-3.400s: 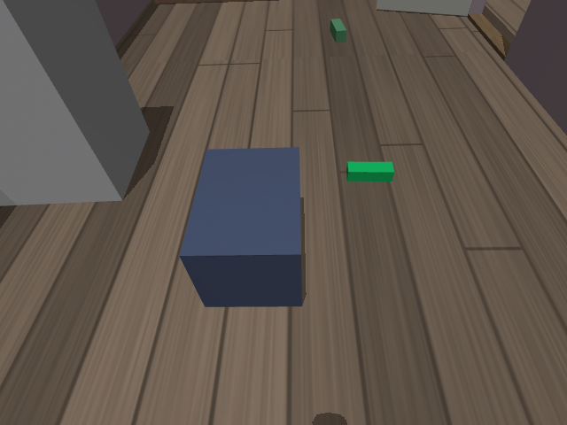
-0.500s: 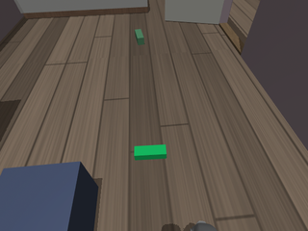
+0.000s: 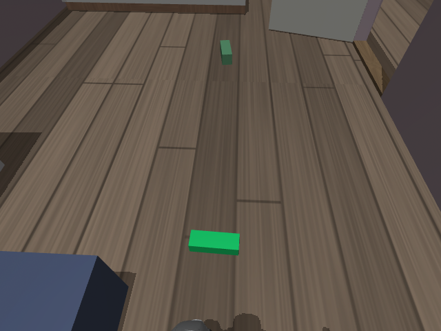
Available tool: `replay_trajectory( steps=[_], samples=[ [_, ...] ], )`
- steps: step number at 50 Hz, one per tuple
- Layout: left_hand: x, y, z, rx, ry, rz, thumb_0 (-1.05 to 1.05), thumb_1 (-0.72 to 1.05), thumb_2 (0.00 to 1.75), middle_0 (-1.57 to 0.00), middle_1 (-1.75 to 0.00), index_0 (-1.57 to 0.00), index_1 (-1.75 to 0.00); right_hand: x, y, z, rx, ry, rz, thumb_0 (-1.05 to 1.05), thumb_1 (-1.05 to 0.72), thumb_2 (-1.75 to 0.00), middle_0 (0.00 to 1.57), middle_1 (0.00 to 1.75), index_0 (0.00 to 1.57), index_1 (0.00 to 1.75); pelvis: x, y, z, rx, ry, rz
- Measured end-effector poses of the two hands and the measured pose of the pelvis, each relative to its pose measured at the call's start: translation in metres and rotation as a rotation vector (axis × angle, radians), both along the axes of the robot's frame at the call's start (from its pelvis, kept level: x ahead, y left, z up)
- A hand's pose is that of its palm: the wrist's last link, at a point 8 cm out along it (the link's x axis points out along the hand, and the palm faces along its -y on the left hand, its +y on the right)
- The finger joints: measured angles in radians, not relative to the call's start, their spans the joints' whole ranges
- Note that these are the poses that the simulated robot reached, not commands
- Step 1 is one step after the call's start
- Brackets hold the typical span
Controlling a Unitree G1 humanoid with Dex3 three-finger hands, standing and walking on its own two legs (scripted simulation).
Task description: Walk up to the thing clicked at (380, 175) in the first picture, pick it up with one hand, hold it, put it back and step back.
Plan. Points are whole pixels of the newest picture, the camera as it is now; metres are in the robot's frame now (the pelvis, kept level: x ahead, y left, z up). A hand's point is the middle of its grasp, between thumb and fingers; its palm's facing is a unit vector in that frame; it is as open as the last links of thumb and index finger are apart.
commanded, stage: walk up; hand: left
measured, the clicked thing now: (214, 242) +0.57 +0.12 -0.72
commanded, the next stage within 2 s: stand in 1.98 s
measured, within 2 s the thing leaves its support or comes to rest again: neither
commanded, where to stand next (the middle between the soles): +0.24 -0.02 m, yaw +0 degrees
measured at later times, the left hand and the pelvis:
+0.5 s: hand (136, 308) +0.17 +0.22 -0.12, palm faces -0.02 -0.88 -0.47, open 7.4 cm; pelvis +0.12 -0.07 +0.00, yaw +2 degrees
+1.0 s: hand (138, 288) +0.21 +0.23 -0.15, palm faces -0.01 -0.92 -0.38, open 7.4 cm; pelvis +0.15 -0.03 +0.00, yaw +2 degrees
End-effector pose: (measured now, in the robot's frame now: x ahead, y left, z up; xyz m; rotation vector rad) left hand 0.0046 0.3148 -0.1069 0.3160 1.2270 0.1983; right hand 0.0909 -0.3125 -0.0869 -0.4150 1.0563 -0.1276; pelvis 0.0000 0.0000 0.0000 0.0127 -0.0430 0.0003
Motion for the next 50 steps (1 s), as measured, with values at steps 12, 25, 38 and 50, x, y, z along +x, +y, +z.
replay_trajectory(
  steps=[12, 25, 38, 50],
  samples=[
    [0.111, -0.028, 0.013, -0.001, -0.064, -0.066, 0.0, 0.9, 0.89, -0.2, -0.3, -0.2, -0.3, 0.034, -0.039, 0.012, -0.016, -0.004, -0.065, 0.0, -0.9, -0.9, 0.21, 0.3, 0.21, 0.3, 0.065, -0.028, 0.009, 0.011, -0.017, -0.004],
    [0.157, -0.06, 0.032, 0.139, -0.071, -0.028, 0.0, 0.9, 0.89, -0.2, -0.3, -0.21, -0.3, 0.101, -0.077, -0.037, 0.035, 0.127, -0.067, 0.0, -0.91, -0.9, 0.2, 0.29, 0.21, 0.3, 0.121, -0.069, -0.001, -0.006, 0.0, 0.027],
    [0.184, -0.035, -0.003, 0.111, -0.038, 0.008, 0.0, 0.9, 0.89, -0.2, -0.3, -0.21, -0.3, 0.147, -0.047, -0.032, 0.008, 0.091, -0.052, 0.0, -0.91, -0.9, 0.2, 0.29, 0.21, 0.3, 0.139, -0.046, -0.013, -0.001, 0.012, 0.04],
    [0.201, -0.039, -0.003, 0.044, -0.033, -0.004, 0.0, 0.9, 0.89, -0.2, -0.3, -0.21, -0.3, 0.17, -0.02, -0.022, 0.042, 0.07, -0.06, 0.0, -0.91, -0.9, 0.21, 0.29, 0.21, 0.3, 0.15, -0.034, 0.0, -0.025, 0.005, 0.035]
  ],
)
